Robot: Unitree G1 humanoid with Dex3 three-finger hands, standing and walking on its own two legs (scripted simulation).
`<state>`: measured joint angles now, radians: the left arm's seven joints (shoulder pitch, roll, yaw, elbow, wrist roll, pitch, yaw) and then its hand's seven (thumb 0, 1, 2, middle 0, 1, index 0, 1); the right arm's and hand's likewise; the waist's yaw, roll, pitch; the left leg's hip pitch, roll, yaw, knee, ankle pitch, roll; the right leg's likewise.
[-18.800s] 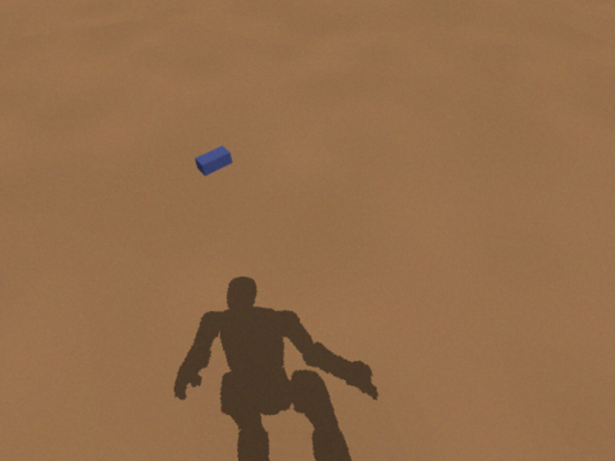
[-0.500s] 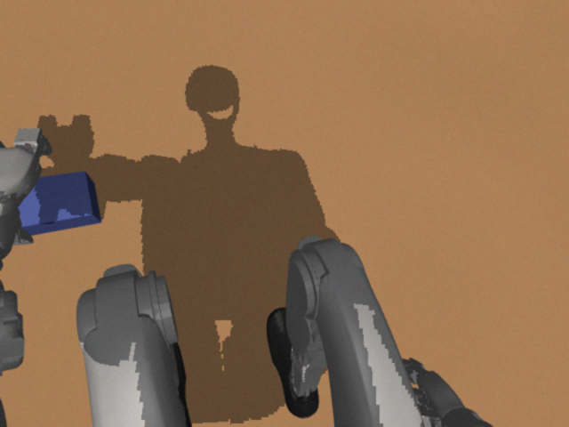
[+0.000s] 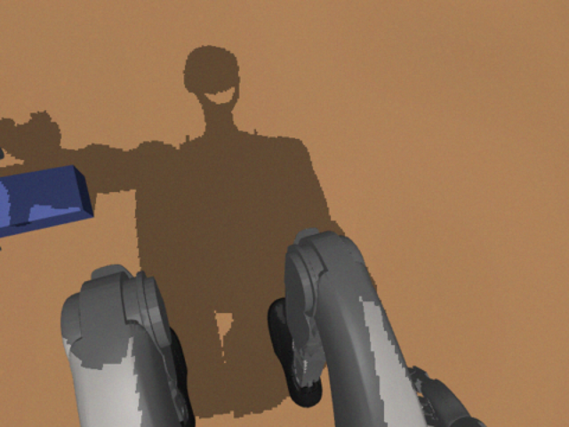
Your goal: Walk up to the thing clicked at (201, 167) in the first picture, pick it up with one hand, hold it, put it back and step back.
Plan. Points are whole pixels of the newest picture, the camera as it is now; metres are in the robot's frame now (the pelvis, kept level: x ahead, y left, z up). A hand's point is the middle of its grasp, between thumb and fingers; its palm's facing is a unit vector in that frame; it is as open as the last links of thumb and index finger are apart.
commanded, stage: rest palm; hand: left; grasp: from above
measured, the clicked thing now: (28, 203) +0.45 +0.34 -0.28
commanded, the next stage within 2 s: close in 1.46 s
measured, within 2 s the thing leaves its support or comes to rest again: neither
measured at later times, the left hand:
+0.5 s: hand (27, 200) +0.44 +0.32 -0.23, palm faces -0.40 -0.07 -0.91, open 14.1 cm
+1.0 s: hand (26, 211) +0.43 +0.33 -0.25, palm faces -0.45 -0.13 -0.88, open 14.2 cm
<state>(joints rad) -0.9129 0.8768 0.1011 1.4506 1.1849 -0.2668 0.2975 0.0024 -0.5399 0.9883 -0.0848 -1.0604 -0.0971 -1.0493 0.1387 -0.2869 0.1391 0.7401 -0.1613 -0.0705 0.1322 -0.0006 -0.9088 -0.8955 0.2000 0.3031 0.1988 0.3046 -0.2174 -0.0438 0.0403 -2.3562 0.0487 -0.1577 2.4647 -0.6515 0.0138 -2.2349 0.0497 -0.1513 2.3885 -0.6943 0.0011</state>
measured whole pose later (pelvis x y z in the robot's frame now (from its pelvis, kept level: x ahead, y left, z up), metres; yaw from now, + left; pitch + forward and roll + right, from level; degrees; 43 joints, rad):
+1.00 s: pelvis +0.01 +0.01 -0.02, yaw -5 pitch +26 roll -13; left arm -0.90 0.97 0.13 1.65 1.31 -0.34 0.60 0.00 -0.54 1.01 -0.08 -0.98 -0.07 -0.99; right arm 0.06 -0.31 0.26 0.72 -0.28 -0.17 0.23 0.00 -0.90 -0.90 0.20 0.30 0.20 0.30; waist -0.30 -0.15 0.11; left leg -2.35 0.05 -0.25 2.58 -0.71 0.01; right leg -2.20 0.08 -0.22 2.43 -0.72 0.02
